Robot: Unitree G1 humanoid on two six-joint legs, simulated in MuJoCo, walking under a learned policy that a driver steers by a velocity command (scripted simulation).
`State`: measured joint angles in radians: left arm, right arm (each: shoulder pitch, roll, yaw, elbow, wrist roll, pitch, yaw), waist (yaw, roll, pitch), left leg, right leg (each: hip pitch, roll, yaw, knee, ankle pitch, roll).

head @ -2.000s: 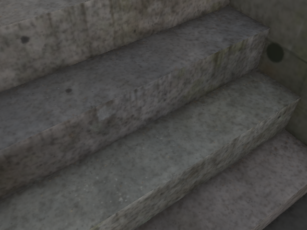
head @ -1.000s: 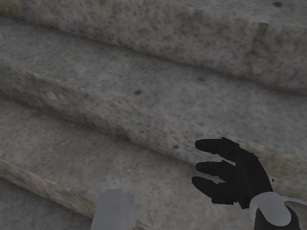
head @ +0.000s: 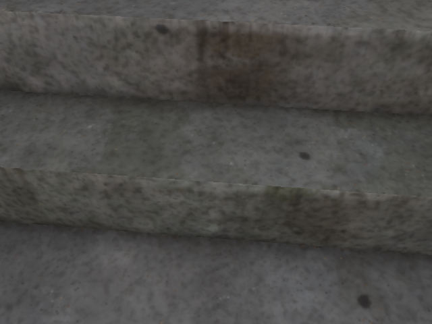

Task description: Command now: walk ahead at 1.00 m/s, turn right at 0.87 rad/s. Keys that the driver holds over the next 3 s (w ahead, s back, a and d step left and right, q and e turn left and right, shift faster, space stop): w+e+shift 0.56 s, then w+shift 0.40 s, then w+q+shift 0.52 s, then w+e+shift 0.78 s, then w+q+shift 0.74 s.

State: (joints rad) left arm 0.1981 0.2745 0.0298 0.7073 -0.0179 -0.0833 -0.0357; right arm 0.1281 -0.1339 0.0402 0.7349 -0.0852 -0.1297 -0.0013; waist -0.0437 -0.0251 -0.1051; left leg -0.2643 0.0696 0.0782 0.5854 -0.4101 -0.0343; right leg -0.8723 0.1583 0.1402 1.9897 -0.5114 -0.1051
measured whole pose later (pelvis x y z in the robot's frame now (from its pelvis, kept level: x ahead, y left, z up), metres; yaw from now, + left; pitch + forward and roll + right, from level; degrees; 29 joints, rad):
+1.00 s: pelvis +0.22 +0.06 +0.27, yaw -39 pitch +1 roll +4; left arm 0.33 0.26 0.02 0.69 0.03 0.02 0.00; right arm 0.02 -0.13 0.06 0.49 0.02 -0.06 -0.05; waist 0.06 -0.05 -0.08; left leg -0.74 0.19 0.20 1.49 -0.72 0.03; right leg -0.34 -0.09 -0.23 0.55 0.22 -0.13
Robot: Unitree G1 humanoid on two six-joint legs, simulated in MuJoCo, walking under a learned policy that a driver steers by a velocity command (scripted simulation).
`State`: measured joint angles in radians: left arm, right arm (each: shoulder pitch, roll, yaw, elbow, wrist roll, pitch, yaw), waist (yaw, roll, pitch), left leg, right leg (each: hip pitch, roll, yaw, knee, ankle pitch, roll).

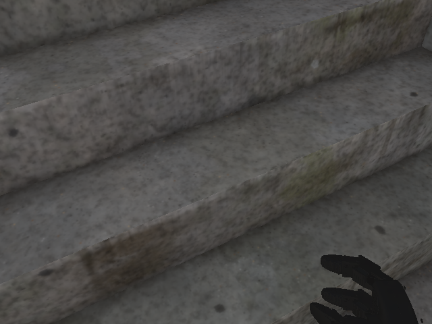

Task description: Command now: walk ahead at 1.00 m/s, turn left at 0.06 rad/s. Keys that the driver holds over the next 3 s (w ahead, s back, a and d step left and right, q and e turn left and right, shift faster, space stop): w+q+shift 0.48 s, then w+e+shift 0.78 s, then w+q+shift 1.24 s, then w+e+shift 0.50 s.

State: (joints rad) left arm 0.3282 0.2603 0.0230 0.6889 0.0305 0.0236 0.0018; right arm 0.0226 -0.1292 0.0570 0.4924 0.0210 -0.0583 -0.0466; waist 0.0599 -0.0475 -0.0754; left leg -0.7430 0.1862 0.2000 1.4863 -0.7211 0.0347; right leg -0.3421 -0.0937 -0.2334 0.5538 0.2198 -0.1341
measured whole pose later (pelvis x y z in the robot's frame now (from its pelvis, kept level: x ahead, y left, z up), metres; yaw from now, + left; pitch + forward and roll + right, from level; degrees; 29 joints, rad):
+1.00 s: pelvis +0.09 +0.14 +0.14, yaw +6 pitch +3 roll -3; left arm 0.10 0.09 -0.07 0.69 -0.02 -0.01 -0.01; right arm 0.38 -0.15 0.04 0.92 -0.07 -0.09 -0.02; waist -0.04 -0.02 -0.14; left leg -0.37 0.12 0.21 0.69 -0.37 0.05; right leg -1.41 0.03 0.08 2.09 0.26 -0.04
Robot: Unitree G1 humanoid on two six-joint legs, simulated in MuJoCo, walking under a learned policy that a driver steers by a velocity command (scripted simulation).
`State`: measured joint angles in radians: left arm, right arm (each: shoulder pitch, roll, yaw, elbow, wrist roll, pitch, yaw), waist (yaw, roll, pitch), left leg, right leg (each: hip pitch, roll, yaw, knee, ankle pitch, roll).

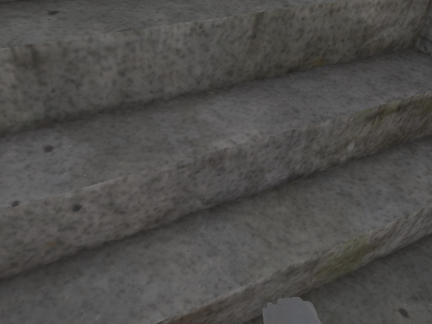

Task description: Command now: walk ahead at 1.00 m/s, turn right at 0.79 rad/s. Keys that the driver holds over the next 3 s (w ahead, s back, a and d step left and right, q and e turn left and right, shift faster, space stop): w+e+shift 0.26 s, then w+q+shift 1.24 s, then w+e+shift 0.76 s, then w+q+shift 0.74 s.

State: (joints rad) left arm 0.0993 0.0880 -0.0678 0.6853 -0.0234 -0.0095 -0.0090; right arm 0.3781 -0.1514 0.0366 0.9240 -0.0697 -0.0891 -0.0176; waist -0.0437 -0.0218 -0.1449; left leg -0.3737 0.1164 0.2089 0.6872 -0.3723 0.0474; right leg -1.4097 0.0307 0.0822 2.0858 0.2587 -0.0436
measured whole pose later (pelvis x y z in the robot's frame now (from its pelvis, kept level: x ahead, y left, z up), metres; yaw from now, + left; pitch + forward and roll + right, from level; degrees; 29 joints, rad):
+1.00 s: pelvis +0.39 -0.24 +0.12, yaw +18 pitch +7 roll -6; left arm 0.46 0.20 -0.01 0.66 0.10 -0.13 -0.03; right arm -0.30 -0.27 0.00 0.75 0.00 0.03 0.06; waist 0.45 0.24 0.25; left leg -0.32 0.01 -0.20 1.21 0.00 0.06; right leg -0.79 0.11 -0.02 1.27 -0.26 -0.08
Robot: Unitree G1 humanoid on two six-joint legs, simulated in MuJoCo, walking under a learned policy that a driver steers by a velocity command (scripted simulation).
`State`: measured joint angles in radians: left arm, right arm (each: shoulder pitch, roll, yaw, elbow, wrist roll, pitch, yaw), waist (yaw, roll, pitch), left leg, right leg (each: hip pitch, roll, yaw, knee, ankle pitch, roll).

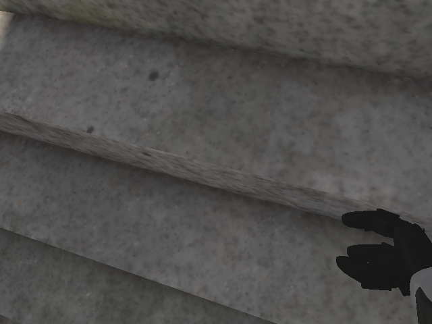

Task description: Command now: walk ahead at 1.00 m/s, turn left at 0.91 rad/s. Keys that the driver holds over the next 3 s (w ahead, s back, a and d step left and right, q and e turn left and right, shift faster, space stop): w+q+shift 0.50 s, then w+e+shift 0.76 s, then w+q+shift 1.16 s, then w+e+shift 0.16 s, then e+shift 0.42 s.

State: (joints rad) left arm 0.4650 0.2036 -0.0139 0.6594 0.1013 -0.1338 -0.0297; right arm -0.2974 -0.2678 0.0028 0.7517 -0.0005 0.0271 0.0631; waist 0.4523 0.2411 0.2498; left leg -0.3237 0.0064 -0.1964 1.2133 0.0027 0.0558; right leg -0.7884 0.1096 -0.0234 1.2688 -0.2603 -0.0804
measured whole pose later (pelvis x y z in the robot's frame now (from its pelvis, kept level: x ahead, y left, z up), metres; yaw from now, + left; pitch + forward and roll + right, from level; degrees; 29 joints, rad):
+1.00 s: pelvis +0.47 +0.13 +0.46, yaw +12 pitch +1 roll -3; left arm 0.51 0.21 -0.02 0.97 0.03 -0.04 -0.02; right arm -0.03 -0.13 0.09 0.53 -0.06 -0.14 0.09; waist -0.03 0.00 -0.13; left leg -1.08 -0.03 -0.14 2.25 -0.23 0.14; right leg -0.35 0.19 -0.01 0.82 -0.49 -0.13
